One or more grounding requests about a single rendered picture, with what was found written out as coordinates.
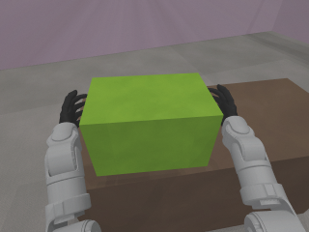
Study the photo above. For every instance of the right robot hand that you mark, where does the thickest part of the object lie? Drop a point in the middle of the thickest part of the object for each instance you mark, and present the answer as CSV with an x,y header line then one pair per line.
x,y
225,102

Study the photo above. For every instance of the robot left forearm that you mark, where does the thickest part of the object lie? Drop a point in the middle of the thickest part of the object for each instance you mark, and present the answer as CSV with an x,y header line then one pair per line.
x,y
64,176

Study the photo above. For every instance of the robot right forearm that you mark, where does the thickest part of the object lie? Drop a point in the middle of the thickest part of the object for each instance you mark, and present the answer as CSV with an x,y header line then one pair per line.
x,y
259,187

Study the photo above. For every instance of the carton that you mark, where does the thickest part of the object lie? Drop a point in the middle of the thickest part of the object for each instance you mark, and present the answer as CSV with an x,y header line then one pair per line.
x,y
145,123

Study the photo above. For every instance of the left robot hand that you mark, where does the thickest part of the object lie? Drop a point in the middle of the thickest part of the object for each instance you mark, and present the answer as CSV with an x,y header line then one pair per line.
x,y
68,113

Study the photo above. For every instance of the robot right upper arm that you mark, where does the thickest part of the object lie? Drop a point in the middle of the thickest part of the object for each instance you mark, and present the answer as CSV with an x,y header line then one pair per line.
x,y
272,221

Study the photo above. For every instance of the pedestal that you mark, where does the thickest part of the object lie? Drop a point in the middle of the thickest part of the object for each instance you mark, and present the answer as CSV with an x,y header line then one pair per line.
x,y
206,198

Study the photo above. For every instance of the robot left upper arm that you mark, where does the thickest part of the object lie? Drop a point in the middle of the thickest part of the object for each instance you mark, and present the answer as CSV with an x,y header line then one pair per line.
x,y
86,225

